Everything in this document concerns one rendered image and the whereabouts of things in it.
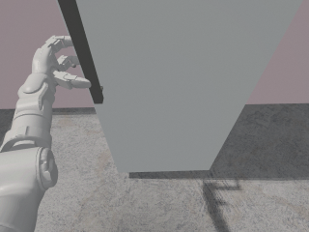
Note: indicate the left robot upper arm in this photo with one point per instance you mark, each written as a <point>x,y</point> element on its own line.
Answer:
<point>25,176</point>

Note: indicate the left robot hand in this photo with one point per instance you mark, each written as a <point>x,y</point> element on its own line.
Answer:
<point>45,61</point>

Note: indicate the fridge door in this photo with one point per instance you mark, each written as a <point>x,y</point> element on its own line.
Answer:
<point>176,74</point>

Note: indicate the left robot forearm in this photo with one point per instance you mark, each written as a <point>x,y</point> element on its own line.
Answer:
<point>32,119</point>

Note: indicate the handle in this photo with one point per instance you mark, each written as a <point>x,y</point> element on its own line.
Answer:
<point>78,37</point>

